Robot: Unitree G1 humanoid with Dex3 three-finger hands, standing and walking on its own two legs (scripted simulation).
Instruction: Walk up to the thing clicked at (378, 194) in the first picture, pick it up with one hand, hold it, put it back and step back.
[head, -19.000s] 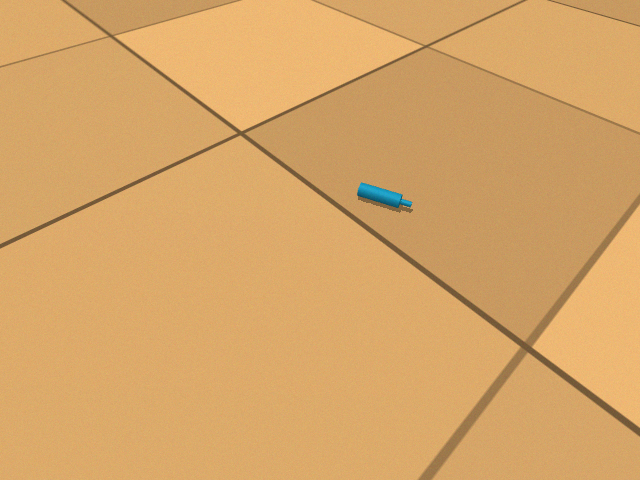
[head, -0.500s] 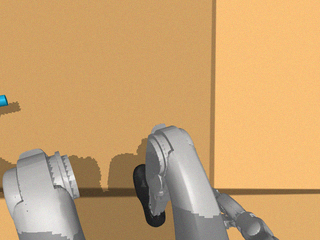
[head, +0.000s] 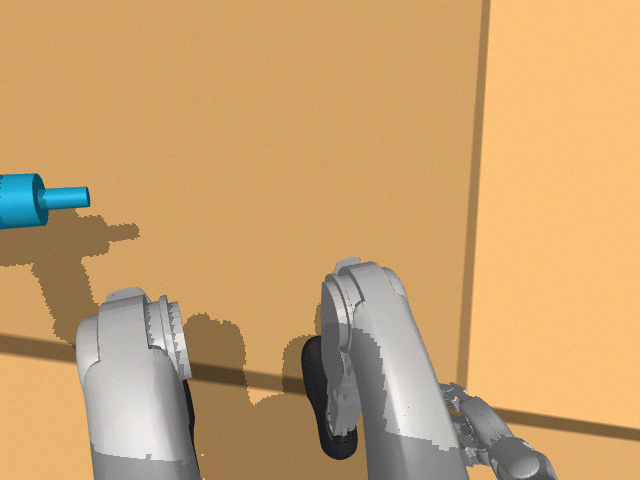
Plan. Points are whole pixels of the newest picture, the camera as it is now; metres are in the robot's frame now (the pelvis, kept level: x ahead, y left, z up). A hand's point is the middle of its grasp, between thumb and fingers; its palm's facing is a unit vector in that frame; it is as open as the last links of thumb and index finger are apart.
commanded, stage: lift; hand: left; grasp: from above
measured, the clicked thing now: out of the picture +0.43 +0.37 -0.18
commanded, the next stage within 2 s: hold in 1.78 s
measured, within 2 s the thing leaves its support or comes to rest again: neither
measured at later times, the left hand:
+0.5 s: hand out of the picture +0.38 +0.37 -0.07, palm faces -0.48 -0.11 -0.87, open 9.4 cm
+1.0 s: hand out of the picture +0.33 +0.34 +0.14, palm faces -0.41 -0.13 -0.90, open 9.4 cm
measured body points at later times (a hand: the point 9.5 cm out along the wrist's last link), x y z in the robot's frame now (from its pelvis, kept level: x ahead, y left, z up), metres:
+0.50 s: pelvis -0.01 +0.00 +0.05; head +0.20 +0.08 +0.44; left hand +0.40 +0.37 -0.02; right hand +0.11 -0.26 -0.06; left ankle +0.08 +0.13 -0.29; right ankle +0.11 -0.13 -0.29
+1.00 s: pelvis +0.00 +0.00 +0.21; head +0.15 +0.05 +0.63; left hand +0.34 +0.34 +0.20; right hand +0.19 -0.24 +0.09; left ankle +0.08 +0.13 -0.29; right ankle +0.11 -0.13 -0.29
